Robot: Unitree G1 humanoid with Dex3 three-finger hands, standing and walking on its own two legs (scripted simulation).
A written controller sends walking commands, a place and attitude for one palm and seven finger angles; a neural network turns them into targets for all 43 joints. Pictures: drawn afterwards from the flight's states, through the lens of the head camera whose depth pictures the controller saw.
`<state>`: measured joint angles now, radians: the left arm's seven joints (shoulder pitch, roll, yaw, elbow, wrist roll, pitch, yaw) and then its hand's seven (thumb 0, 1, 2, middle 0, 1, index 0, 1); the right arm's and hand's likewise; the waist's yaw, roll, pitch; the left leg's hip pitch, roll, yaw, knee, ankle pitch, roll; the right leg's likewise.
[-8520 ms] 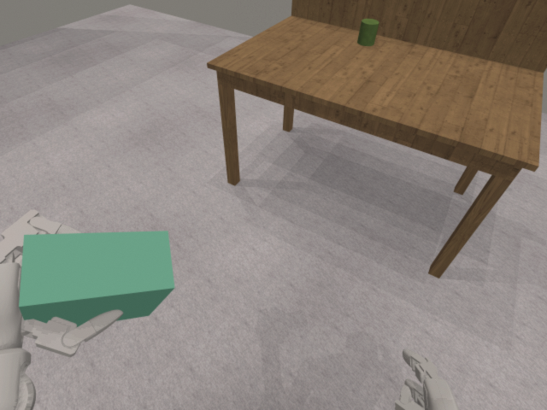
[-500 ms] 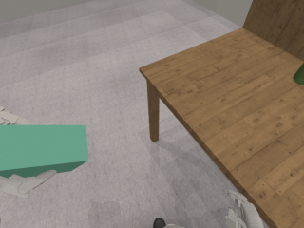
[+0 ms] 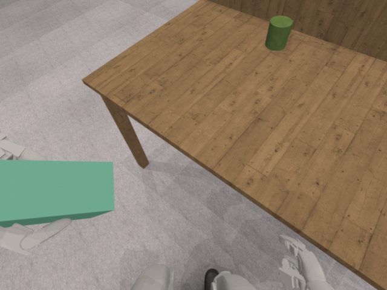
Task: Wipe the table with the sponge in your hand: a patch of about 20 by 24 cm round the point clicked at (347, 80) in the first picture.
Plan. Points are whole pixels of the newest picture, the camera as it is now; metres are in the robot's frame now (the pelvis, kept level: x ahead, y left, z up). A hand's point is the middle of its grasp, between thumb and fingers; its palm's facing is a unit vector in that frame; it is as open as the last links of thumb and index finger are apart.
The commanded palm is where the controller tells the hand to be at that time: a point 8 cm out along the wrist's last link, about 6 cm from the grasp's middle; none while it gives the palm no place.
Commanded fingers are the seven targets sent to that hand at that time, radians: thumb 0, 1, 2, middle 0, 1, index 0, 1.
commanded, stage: turn to face it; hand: left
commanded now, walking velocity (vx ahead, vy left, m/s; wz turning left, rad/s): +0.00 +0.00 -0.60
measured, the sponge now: (70, 194) +0.23 +0.19 +0.15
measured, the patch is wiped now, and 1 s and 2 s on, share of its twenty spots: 0.00 0.00 0.00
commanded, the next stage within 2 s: come to a stop and stand still in 1.74 s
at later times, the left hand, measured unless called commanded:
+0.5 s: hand (96, 218) +0.20 +0.13 +0.17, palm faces +0.17 -0.83 -0.54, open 10.6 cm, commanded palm +0.16 +0.18 +0.18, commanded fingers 0.00 0.10 1.30 -1.20 -1.60 -1.20 -1.60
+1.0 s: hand (181, 250) +0.16 +0.02 +0.17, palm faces -0.16 -0.85 -0.50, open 10.6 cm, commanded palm +0.14 +0.09 +0.18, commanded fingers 0.00 0.10 1.30 -1.20 -1.60 -1.20 -1.60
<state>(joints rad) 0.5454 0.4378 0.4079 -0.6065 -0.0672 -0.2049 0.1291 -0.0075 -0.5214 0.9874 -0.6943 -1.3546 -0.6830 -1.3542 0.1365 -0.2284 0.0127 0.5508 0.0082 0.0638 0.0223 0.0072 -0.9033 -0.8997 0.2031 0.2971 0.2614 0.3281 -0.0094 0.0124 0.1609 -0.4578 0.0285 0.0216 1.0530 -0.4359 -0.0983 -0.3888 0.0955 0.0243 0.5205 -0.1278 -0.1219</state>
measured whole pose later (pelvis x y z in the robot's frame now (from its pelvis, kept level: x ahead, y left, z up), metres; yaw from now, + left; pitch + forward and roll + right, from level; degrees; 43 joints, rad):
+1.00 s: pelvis -0.15 -0.05 +0.00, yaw -35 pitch +0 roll +4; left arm 0.47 0.41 0.39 -0.55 -0.03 -0.17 0.11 -0.01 -0.52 0.99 -0.69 -1.36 -0.68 -1.36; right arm 0.18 -0.25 -0.03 0.50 0.02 0.06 -0.01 0.01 -0.90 -0.90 0.20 0.30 0.20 0.30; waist 0.02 -0.05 0.07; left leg -0.23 0.04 0.10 0.52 -0.27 -0.03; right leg -0.58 0.13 0.07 0.90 -0.32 0.01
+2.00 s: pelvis -0.28 -0.07 +0.01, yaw -59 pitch +1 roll +4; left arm 0.49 0.36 0.34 -0.48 -0.03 -0.20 0.13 -0.01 -0.52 0.99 -0.69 -1.36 -0.68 -1.36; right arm 0.18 -0.18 0.02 0.61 0.01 0.00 -0.02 0.01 -0.90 -0.90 0.21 0.30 0.20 0.30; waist 0.00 0.00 0.08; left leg -0.37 -0.01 0.01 0.93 -0.41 -0.03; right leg -0.33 0.09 0.01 0.41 -0.09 -0.12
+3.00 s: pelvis -0.24 -0.01 +0.01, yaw -62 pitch -2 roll +0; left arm 0.37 0.34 0.33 -0.39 -0.01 -0.23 0.06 -0.01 -0.52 0.99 -0.70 -1.36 -0.69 -1.36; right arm 0.22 -0.20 0.04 0.52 0.00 -0.15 0.00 0.01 -0.90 -0.90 0.21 0.30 0.20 0.30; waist 0.04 -0.04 0.05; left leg -0.16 -0.07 0.10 0.44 -0.26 0.09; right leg -0.27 0.04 0.03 0.45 -0.15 -0.02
